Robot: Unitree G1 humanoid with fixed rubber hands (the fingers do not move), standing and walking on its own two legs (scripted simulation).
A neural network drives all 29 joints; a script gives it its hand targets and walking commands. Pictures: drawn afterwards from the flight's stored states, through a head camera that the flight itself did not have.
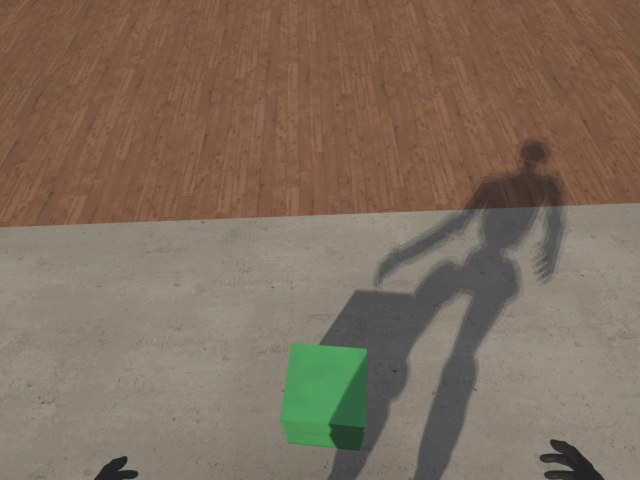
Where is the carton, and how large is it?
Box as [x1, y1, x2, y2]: [280, 343, 366, 450]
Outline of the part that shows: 291,343 280,414 280,420 288,443 359,450 365,428 366,349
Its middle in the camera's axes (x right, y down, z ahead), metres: +0.02 +0.46 +1.09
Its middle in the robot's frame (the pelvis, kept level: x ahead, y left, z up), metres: +0.41 +0.01 -0.66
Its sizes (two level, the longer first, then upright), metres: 0.210 0.200 0.250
